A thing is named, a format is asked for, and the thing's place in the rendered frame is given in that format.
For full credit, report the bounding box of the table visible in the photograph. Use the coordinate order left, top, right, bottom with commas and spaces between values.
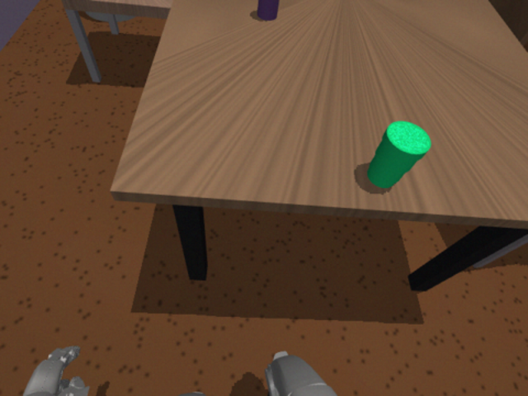
110, 0, 528, 291

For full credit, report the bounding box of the left robot hand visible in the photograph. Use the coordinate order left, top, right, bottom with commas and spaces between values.
23, 346, 90, 396

